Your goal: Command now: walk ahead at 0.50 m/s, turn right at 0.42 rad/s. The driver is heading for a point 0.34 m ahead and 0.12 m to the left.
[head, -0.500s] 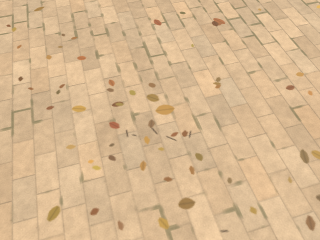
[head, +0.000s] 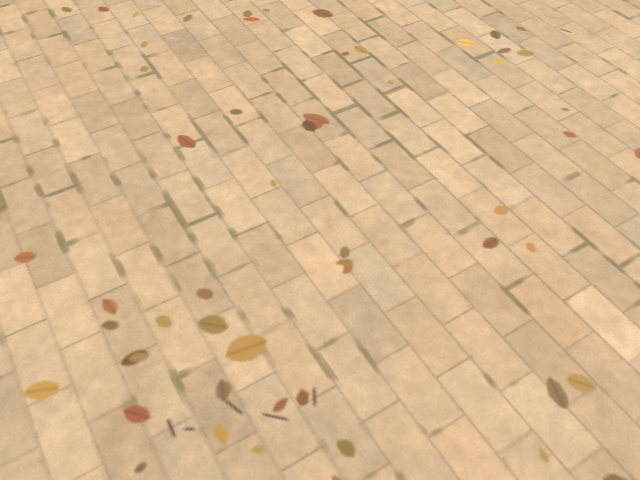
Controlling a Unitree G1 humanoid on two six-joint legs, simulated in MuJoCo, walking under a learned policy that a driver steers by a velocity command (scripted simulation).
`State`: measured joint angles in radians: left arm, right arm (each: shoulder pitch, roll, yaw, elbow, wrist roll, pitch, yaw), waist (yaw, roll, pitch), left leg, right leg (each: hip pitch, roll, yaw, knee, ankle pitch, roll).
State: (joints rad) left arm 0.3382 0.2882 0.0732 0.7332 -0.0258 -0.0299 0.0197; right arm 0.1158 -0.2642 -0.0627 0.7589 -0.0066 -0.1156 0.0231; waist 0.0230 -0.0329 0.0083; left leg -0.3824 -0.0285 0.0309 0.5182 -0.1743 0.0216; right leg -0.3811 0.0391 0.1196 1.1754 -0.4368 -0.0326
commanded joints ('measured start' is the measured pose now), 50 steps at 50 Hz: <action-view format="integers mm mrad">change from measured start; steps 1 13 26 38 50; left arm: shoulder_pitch -50 -333 -242 -149 -125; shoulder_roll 90 36 55 56 47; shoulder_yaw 25 -12 -7 -22 -14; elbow -105 -183 -80 41 138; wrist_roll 9 6 55 47 33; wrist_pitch -17 -66 -47 0 18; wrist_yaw -4 -41 -41 -9 9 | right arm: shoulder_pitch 94 241 238 5 19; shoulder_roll -95 -192 -66 -94 -84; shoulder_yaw -20 -39 5 10 14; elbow -13 55 33 -14 61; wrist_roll -14 41 10 -14 1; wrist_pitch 1 35 107 131 106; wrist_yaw -3 -15 -44 -40 -41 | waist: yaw -46 -97 -85 -13 -17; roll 119 128 -90 162 44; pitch -26 1 -127 11 -50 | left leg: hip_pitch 276 235 -22 67 171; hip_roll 284 232 106 136 94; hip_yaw -373 -217 -80 -148 -93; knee -287 -297 408 -142 -36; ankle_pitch -57 169 -261 -189 192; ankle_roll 156 177 -91 30 11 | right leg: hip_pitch -312 -124 129 106 194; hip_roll -124 -68 -269 -54 -83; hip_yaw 32 -96 30 -137 -121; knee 43 -607 -850 -743 -710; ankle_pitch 110 390 919 153 383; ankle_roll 0 56 -202 31 29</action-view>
